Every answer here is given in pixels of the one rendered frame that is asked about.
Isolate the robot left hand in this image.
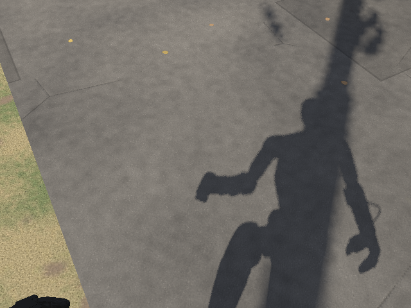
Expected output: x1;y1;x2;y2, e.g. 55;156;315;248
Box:
9;295;70;308

